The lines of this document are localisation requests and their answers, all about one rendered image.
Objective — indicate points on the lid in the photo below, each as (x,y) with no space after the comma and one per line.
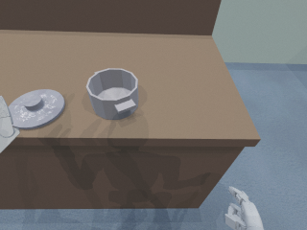
(36,108)

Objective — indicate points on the table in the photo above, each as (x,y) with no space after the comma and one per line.
(189,127)

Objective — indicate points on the pot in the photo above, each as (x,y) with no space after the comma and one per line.
(113,93)

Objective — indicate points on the robot left hand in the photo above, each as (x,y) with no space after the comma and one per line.
(7,132)

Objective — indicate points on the robot right hand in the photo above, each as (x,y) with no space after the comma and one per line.
(245,217)

